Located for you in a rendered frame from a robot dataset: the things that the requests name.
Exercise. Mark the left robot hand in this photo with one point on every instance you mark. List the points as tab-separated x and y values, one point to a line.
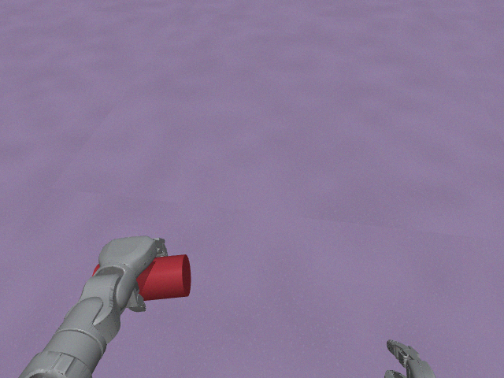
137	253

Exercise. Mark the can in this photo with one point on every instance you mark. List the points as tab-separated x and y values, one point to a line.
165	277

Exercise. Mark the left robot arm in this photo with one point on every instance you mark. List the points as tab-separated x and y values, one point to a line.
80	342

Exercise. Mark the right robot hand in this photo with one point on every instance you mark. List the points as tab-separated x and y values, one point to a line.
409	359

